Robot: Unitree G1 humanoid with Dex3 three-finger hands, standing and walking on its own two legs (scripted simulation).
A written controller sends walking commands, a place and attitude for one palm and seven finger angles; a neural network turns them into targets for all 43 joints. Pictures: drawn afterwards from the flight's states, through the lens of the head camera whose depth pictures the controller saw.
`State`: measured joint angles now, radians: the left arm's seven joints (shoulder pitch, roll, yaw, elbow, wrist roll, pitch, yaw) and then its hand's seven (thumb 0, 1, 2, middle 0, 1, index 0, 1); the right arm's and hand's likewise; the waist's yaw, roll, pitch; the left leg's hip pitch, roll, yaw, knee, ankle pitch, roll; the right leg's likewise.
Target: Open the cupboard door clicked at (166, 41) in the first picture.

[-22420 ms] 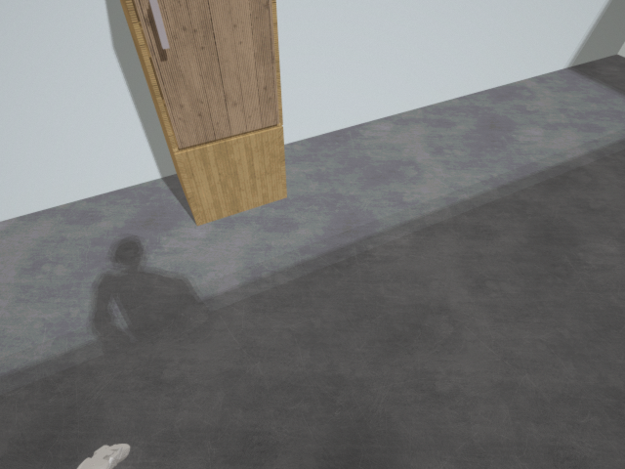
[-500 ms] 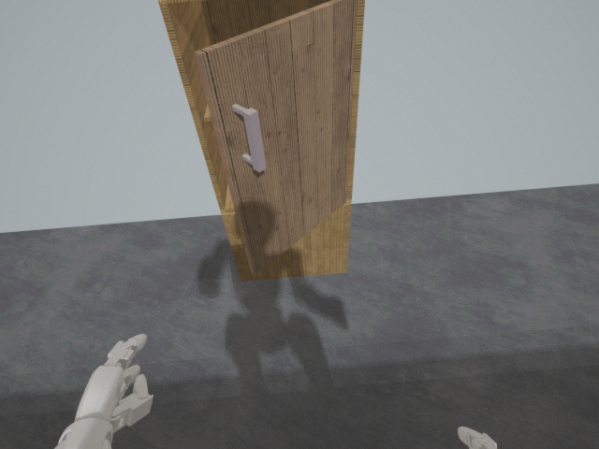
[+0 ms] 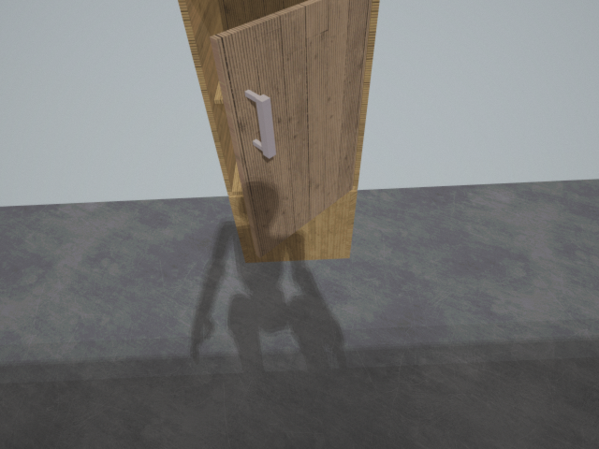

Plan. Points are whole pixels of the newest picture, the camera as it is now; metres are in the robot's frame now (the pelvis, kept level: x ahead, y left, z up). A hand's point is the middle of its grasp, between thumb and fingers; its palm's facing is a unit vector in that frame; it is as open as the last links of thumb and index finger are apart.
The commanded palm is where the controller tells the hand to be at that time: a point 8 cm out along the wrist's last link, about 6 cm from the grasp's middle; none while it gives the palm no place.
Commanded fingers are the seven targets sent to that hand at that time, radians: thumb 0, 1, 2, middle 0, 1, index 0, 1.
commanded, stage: let the arm hang, fingers relaxed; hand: left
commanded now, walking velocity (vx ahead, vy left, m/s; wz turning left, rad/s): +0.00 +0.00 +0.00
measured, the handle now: (260, 124) +0.66 +0.12 +0.08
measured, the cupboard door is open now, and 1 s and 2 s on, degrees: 42 42 42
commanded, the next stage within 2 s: look to check the result in 0.44 s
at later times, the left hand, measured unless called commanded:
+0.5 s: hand out of the picture +0.05 +0.21 -0.16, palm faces -0.01 -0.96 -0.27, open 7.4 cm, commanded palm none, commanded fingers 0.00 0.90 0.90 -0.20 -0.30 -0.20 -0.30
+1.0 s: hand out of the picture +0.09 +0.23 -0.15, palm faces -0.01 -0.94 -0.34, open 7.4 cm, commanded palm none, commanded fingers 0.00 0.90 0.90 -0.20 -0.30 -0.20 -0.30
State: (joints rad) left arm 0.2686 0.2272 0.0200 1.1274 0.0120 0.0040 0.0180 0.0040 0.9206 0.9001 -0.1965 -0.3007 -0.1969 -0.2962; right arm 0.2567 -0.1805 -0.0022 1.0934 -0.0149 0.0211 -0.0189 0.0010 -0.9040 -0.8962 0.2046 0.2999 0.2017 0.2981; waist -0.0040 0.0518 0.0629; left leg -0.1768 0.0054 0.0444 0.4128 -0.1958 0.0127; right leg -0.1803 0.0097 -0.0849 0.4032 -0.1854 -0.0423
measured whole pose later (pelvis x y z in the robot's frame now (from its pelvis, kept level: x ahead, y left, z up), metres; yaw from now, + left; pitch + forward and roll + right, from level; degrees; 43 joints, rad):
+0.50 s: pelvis +0.00 +0.00 +0.00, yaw +0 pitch -2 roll +0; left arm 0.16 0.23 0.03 1.14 0.01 -0.01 0.01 0.01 0.91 0.90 -0.20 -0.30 -0.20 -0.30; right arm 0.24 -0.24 -0.02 1.14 -0.02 0.01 -0.02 0.00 -0.90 -0.90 0.20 0.30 0.20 0.30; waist -0.02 0.02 0.06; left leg -0.17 0.01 0.05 0.38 -0.18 0.01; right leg -0.18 0.01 -0.08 0.38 -0.17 -0.05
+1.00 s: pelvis +0.02 -0.01 +0.01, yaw +0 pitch -2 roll +0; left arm 0.11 0.29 0.02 1.15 0.01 -0.03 0.01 0.01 0.91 0.90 -0.20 -0.30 -0.20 -0.30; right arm 0.11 -0.30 -0.01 1.12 -0.02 0.00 -0.01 0.00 -0.90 -0.90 0.21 0.30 0.20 0.30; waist -0.01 0.04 0.06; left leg -0.12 0.01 0.04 0.31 -0.17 0.00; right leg -0.13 0.02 -0.08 0.33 -0.17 -0.05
